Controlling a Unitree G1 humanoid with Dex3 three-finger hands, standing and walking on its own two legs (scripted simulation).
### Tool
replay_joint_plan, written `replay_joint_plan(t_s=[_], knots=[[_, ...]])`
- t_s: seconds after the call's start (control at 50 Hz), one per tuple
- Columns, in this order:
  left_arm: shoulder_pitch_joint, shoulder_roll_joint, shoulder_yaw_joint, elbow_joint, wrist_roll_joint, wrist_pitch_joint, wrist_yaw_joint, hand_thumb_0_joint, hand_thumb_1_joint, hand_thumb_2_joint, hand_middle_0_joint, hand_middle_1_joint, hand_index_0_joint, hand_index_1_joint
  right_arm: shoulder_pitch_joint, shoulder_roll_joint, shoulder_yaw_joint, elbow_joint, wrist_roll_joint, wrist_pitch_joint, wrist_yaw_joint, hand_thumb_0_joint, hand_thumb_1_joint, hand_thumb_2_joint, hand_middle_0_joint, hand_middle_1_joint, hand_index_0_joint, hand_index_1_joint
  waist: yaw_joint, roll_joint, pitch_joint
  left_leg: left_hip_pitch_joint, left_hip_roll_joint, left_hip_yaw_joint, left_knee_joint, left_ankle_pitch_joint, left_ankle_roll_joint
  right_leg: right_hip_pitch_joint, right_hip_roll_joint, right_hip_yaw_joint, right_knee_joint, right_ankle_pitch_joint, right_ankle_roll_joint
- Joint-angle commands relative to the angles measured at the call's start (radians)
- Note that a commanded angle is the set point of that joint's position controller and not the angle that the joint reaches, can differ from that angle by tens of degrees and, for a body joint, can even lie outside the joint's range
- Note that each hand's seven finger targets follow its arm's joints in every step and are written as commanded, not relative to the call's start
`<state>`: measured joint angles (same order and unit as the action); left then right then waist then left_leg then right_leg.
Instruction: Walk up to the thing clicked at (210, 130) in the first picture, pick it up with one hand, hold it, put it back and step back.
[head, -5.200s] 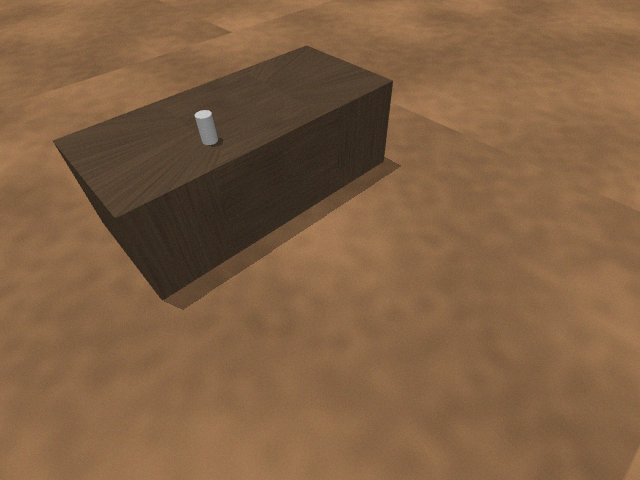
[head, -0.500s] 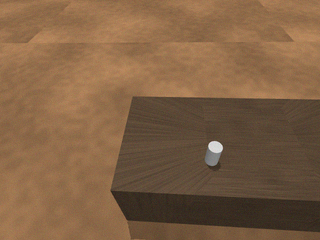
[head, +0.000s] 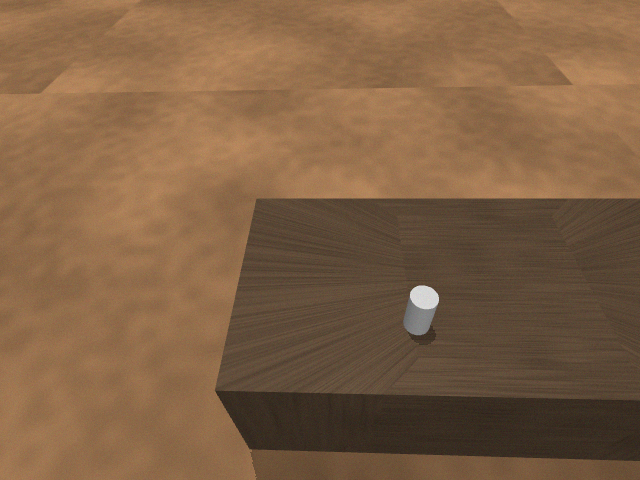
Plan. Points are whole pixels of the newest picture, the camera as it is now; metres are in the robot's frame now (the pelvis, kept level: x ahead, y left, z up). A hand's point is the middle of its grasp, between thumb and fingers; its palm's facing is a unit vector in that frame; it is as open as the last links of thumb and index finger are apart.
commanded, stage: stand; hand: right
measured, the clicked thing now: (420, 310) +0.52 -0.19 -0.27
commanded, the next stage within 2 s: none
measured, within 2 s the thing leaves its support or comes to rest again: neither
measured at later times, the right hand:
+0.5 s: hand out of the picture +0.08 -0.26 -0.15, palm faces -0.03 +0.94 -0.33, open 7.4 cm
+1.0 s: hand out of the picture +0.09 -0.27 -0.15, palm faces -0.06 +0.94 -0.34, open 7.4 cm
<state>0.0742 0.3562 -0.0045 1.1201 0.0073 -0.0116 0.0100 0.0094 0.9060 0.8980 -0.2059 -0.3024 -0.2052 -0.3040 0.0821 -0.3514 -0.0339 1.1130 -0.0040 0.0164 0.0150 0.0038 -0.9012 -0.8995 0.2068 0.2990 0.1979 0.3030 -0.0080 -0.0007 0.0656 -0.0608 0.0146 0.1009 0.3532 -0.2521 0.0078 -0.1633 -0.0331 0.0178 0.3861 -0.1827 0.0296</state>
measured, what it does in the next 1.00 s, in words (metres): stands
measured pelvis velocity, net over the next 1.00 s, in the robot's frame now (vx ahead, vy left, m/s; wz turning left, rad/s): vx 0.00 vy -0.02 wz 0.04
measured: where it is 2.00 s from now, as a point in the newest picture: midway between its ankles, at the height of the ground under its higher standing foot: outside the picture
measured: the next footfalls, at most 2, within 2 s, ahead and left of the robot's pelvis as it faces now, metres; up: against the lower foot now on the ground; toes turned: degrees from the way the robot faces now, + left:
none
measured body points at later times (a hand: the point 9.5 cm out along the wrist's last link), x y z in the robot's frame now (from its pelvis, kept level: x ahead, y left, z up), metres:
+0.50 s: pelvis +0.00 -0.01 +0.00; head +0.00 -0.01 +0.45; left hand +0.06 +0.29 -0.13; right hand +0.08 -0.31 -0.13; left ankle -0.04 +0.11 -0.75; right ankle +0.02 -0.14 -0.75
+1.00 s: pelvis +0.00 -0.02 +0.00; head +0.01 -0.02 +0.45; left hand +0.07 +0.29 -0.13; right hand +0.09 -0.31 -0.13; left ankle -0.04 +0.11 -0.75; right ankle +0.02 -0.14 -0.75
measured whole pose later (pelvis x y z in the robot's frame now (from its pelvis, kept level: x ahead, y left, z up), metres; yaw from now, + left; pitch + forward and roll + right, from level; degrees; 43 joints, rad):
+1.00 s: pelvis +0.00 -0.02 +0.00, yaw +2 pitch -2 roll +0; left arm 0.09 0.35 0.00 1.15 0.01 -0.01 0.00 0.01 0.91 0.90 -0.21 -0.30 -0.20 -0.30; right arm 0.10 -0.35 0.00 1.14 -0.01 -0.01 0.01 0.00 -0.90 -0.90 0.21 0.30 0.20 0.30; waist 0.00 0.00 0.04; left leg -0.05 0.04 0.05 0.28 -0.21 -0.02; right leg -0.12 -0.01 -0.03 0.29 -0.14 0.01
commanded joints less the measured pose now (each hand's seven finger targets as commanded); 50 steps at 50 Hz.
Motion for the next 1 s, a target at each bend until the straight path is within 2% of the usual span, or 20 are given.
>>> replay_joint_plan(t_s=[0.0,0.1,0.18,0.2,0.3,0.36,0.38,0.42,0.48,0.64,0.66,0.74,0.78,0.88,0.98], knots=[[-0.047,0.202,0.038,-0.055,-0.005,-0.018,0.006,0.0,0.9,0.9,-0.2,-0.3,-0.2,-0.3,-0.05,-0.212,-0.033,-0.047,-0.001,-0.038,-0.018,0.0,-0.9,-0.9,0.2,0.3,0.2,0.3,-0.004,-0.006,-0.124,0.026,0.136,-0.124,-0.085,0.316,0.01,0.065,-0.094,0.063,-0.052,0.281,-0.045],[-0.049,0.202,0.04,-0.053,-0.002,-0.018,0.005,0.0,0.9,0.9,-0.2,-0.3,-0.2,-0.3,-0.051,-0.203,-0.027,-0.036,-0.002,-0.042,-0.022,0.0,-0.9,-0.9,0.2,0.3,0.2,0.3,-0.007,0.014,-0.126,0.022,0.132,-0.114,-0.094,0.315,0.0,0.091,-0.101,0.06,-0.069,0.294,-0.046],[-0.042,0.199,0.038,-0.049,-0.001,-0.02,0.003,0.0,0.9,0.9,-0.2,-0.3,-0.2,-0.3,-0.06,-0.209,-0.024,-0.031,-0.003,-0.044,-0.021,0.0,-0.9,-0.9,0.2,0.3,0.2,0.3,-0.002,0.034,-0.093,0.008,0.131,-0.117,-0.109,0.244,0.0,0.072,-0.103,0.064,-0.1,0.244,-0.04],[-0.05,0.21,0.04,-0.049,-0.001,-0.02,0.004,0.0,0.9,0.9,-0.2,-0.3,-0.2,-0.3,-0.056,-0.197,-0.022,-0.03,-0.004,-0.044,-0.021,0.0,-0.9,-0.9,0.2,0.3,0.2,0.3,-0.004,0.007,-0.097,0.003,0.132,-0.124,-0.121,0.218,-0.002,0.076,-0.103,0.063,-0.097,0.219,-0.043],[-0.04,0.205,0.041,-0.043,0.002,-0.019,0.002,0.0,0.9,0.9,-0.2,-0.3,-0.2,-0.3,-0.062,-0.203,-0.022,-0.028,-0.007,-0.045,-0.018,0.0,-0.9,-0.9,0.2,0.3,0.2,0.3,0.0,0.02,-0.067,-0.013,0.128,-0.13,-0.138,0.093,0.002,0.041,-0.099,0.069,-0.131,0.109,-0.038],[-0.033,0.202,0.041,-0.041,0.001,-0.022,0.001,0.0,0.9,0.9,-0.2,-0.3,-0.2,-0.3,-0.061,-0.203,-0.022,-0.027,-0.005,-0.046,-0.017,0.0,-0.9,-0.9,0.2,0.3,0.2,0.3,0.004,0.008,-0.08,-0.002,0.131,-0.135,-0.132,0.127,0.005,0.045,-0.105,0.073,-0.132,0.144,-0.042],[-0.041,0.208,0.042,-0.042,0.002,-0.023,0.0,0.0,0.9,0.9,-0.2,-0.3,-0.2,-0.3,-0.047,-0.199,-0.02,-0.027,-0.008,-0.047,-0.016,0.0,-0.9,-0.9,0.2,0.3,0.2,0.3,-0.005,0.004,-0.093,-0.007,0.131,-0.132,-0.128,0.149,0.005,0.063,-0.109,0.073,-0.126,0.173,-0.044],[-0.026,0.202,0.04,-0.039,0.0,-0.024,0.0,0.0,0.9,0.9,-0.2,-0.3,-0.2,-0.3,-0.053,-0.202,-0.02,-0.025,-0.006,-0.049,-0.017,0.0,-0.9,-0.9,0.2,0.3,0.2,0.3,0.002,0.005,-0.092,0.01,0.131,-0.135,-0.12,0.159,0.001,0.048,-0.104,0.066,-0.128,0.164,-0.04],[-0.033,0.205,0.04,-0.041,-0.002,-0.024,0.0,0.0,0.9,0.9,-0.2,-0.3,-0.2,-0.3,-0.04,-0.202,-0.017,-0.023,-0.007,-0.048,-0.018,0.0,-0.9,-0.9,0.2,0.3,0.2,0.3,-0.003,0.008,-0.099,0.002,0.129,-0.133,-0.116,0.181,0.002,0.062,-0.11,0.073,-0.129,0.2,-0.043],[-0.019,0.208,0.041,-0.033,-0.001,-0.019,-0.001,0.0,0.9,0.9,-0.2,-0.3,-0.2,-0.3,-0.033,-0.208,-0.013,-0.019,-0.006,-0.048,-0.02,0.0,-0.9,-0.9,0.2,0.3,0.2,0.3,0.005,-0.005,-0.094,-0.004,0.13,-0.139,-0.12,0.159,0.001,0.056,-0.105,0.066,-0.123,0.166,-0.045],[-0.02,0.207,0.041,-0.032,0.0,-0.021,-0.001,0.0,0.9,0.9,-0.2,-0.3,-0.2,-0.3,-0.036,-0.205,-0.012,-0.021,-0.006,-0.048,-0.019,0.0,-0.9,-0.9,0.2,0.3,0.2,0.3,0.004,-0.002,-0.094,-0.004,0.134,-0.14,-0.114,0.184,0.003,0.065,-0.11,0.065,-0.12,0.198,-0.045],[-0.021,0.208,0.041,-0.031,-0.002,-0.021,0.0,0.0,0.9,0.9,-0.2,-0.3,-0.2,-0.3,-0.027,-0.206,-0.009,-0.022,-0.007,-0.05,-0.021,0.0,-0.9,-0.9,0.2,0.3,0.2,0.3,0.004,0.005,-0.095,-0.005,0.132,-0.139,-0.112,0.201,0.0,0.067,-0.11,0.065,-0.114,0.209,-0.047],[-0.023,0.213,0.041,-0.031,-0.003,-0.021,-0.001,0.0,0.9,0.9,-0.2,-0.3,-0.2,-0.3,-0.023,-0.203,-0.008,-0.021,-0.006,-0.048,-0.02,0.0,-0.9,-0.9,0.2,0.3,0.2,0.3,0.003,-0.001,-0.089,-0.013,0.132,-0.141,-0.114,0.177,-0.001,0.065,-0.109,0.065,-0.123,0.174,-0.046],[-0.019,0.21,0.042,-0.032,-0.001,-0.021,0.0,0.0,0.9,0.9,-0.2,-0.3,-0.2,-0.3,-0.019,-0.209,-0.009,-0.025,-0.005,-0.048,-0.022,0.0,-0.9,-0.9,0.2,0.3,0.2,0.3,0.004,0.006,-0.112,0.003,0.136,-0.138,-0.104,0.224,0.003,0.086,-0.116,0.063,-0.114,0.247,-0.051],[-0.023,0.21,0.043,-0.03,-0.001,-0.021,0.0,0.0,0.9,0.9,-0.2,-0.3,-0.2,-0.301,-0.018,-0.21,-0.008,-0.026,-0.005,-0.048,-0.023,0.0,-0.9,-0.9,0.2,0.3,0.2,0.3,0.004,0.01,-0.111,0.0,0.139,-0.14,-0.108,0.222,0.001,0.093,-0.114,0.059,-0.11,0.236,-0.051]])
